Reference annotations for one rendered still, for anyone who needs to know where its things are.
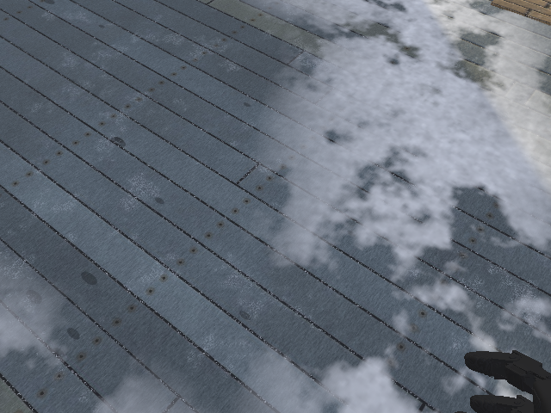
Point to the right robot hand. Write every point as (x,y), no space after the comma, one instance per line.
(521,371)

